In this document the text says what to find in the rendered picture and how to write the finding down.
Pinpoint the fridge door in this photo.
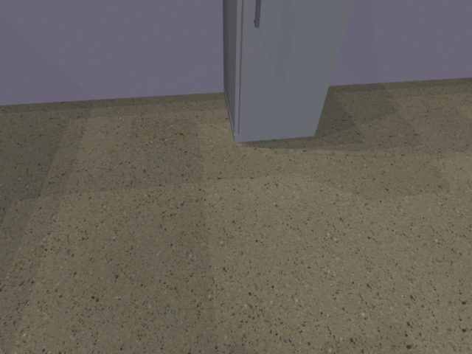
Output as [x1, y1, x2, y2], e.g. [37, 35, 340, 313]
[238, 0, 354, 136]

